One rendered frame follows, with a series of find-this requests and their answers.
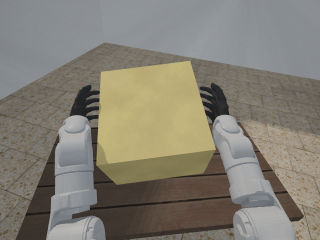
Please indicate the robot right forearm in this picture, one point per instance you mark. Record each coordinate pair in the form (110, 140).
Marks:
(248, 186)

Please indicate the carton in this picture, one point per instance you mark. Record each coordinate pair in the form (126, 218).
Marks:
(152, 124)

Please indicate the right robot upper arm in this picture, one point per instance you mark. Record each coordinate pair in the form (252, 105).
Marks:
(262, 223)

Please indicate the robot left hand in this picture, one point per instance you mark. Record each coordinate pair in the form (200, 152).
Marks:
(79, 107)

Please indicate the robot left forearm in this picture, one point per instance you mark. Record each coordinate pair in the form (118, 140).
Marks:
(74, 166)

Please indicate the robot right hand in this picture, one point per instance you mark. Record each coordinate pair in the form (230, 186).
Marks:
(219, 104)

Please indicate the table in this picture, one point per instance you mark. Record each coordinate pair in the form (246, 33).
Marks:
(160, 207)

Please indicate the left robot upper arm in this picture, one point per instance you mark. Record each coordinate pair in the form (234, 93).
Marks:
(82, 228)

